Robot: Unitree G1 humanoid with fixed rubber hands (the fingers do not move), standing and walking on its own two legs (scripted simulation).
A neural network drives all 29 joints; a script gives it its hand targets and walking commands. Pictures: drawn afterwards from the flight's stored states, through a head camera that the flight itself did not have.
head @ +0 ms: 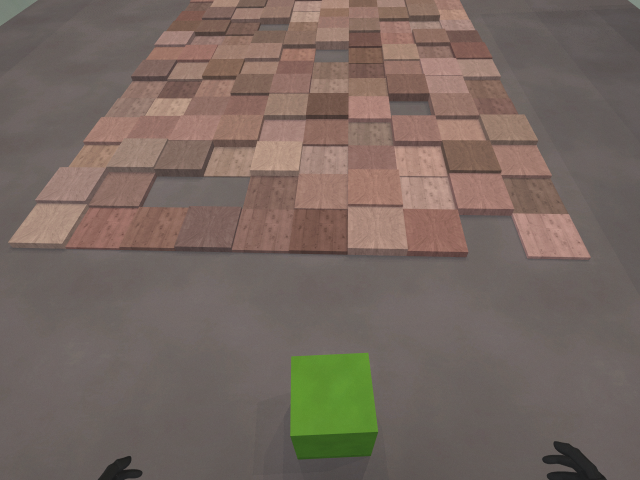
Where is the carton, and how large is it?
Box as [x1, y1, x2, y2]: [290, 353, 377, 459]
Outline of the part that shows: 367,353 291,356 290,436 298,459 370,455 377,433 377,426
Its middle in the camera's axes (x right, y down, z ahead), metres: +0.03 +0.46 +1.09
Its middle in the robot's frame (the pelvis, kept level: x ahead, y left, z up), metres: +0.41 +0.01 -0.66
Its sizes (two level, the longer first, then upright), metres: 0.210 0.200 0.250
